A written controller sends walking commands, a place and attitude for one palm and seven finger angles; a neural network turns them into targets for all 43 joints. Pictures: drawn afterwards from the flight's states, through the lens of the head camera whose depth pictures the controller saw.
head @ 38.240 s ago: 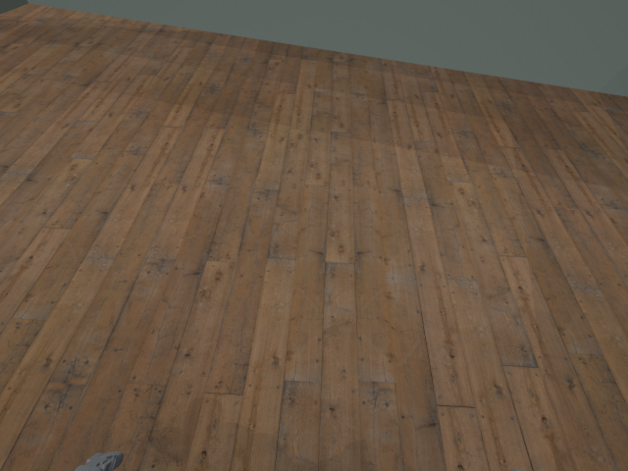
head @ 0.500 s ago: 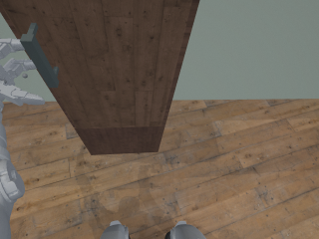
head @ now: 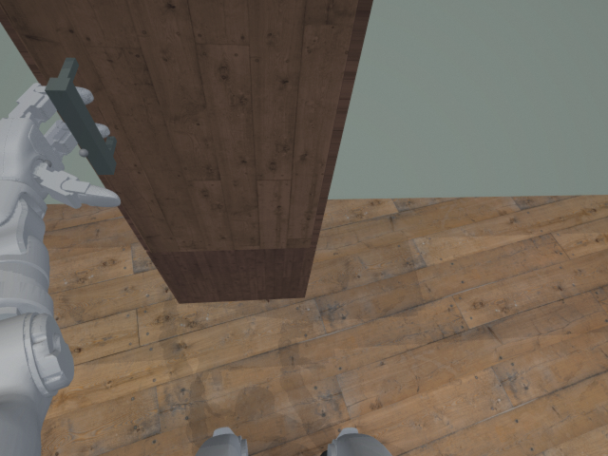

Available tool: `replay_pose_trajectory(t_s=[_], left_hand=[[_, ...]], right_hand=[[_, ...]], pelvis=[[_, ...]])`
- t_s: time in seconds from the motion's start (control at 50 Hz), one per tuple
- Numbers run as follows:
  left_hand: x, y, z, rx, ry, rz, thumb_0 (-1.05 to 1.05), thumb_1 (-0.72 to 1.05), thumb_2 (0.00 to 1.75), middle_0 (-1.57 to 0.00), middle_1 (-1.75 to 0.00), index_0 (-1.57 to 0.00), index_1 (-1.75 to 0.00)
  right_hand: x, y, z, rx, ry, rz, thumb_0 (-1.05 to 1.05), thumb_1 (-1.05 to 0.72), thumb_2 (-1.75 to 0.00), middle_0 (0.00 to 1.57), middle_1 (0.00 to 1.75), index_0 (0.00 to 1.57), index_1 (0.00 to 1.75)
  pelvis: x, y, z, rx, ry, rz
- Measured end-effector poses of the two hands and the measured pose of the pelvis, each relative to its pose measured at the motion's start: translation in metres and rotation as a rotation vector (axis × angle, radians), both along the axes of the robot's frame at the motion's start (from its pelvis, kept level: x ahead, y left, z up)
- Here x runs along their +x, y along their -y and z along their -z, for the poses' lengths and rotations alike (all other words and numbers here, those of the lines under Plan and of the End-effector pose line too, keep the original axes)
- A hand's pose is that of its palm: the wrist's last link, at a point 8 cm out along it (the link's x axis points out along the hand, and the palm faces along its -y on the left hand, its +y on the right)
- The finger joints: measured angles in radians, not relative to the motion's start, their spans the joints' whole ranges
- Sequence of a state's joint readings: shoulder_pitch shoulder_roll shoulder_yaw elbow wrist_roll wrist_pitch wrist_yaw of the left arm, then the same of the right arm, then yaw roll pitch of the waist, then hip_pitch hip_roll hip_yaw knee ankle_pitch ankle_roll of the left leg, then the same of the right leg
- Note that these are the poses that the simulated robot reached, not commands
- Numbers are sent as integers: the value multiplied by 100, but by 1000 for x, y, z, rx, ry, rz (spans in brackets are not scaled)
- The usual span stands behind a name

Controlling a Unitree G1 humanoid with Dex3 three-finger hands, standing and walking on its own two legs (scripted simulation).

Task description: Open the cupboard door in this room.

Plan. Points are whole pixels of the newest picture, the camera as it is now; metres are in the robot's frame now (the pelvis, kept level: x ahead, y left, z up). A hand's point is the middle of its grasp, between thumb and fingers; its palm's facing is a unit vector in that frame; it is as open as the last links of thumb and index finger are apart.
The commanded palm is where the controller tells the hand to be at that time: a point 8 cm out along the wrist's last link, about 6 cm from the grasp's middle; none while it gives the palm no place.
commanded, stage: slide the fingers in behind the handle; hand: left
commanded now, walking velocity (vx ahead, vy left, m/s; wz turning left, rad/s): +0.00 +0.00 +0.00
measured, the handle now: (89, 120) +0.52 +0.26 +0.10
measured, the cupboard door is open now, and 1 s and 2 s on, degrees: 0 0 9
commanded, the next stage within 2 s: close the thumb around the handle in 0.70 s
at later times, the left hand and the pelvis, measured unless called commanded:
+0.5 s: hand (95, 153) +0.47 +0.24 +0.10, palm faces +0.04 -1.00 +0.00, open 14.0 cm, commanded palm +0.45 +0.28 +0.10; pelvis +0.00 +0.00 +0.00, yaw +0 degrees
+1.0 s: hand (100, 153) +0.47 +0.23 +0.10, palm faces +0.02 -1.00 +0.00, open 12.9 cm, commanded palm +0.45 +0.28 +0.10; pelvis +0.00 +0.01 +0.00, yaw +0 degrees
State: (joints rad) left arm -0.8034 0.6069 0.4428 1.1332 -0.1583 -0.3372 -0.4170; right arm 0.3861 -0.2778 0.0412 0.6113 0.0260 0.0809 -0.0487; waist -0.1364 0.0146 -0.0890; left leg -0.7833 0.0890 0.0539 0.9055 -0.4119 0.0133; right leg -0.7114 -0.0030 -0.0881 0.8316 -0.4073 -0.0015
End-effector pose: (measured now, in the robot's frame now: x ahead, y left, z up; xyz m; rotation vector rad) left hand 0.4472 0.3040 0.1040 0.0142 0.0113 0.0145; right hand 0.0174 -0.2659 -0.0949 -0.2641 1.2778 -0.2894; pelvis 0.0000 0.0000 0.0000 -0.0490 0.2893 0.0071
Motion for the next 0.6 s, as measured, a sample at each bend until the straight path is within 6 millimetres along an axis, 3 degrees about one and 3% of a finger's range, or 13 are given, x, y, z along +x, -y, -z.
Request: replay_pose_trajectory(t_s=[0.28, 0.6], left_hand=[[7, 21, 6, -14, -2, -8, -1, -50, 30, -30, -120, -30, -120], [-5, 10, 3, -19, -13, -16, -1, -50, 30, -30, -120, -30, -120]], right_hand=[[-5, 1, 1, 2, 6, 8, 0, -91, -89, 20, 30, 21, 29], [0, -2, -1, 10, 22, 3, 0, -91, -89, 20, 30, 21, 29]], pelvis=[[-2, 1, 1, 5, -1, 3], [-1, 0, -2, 4, 19, 0]])
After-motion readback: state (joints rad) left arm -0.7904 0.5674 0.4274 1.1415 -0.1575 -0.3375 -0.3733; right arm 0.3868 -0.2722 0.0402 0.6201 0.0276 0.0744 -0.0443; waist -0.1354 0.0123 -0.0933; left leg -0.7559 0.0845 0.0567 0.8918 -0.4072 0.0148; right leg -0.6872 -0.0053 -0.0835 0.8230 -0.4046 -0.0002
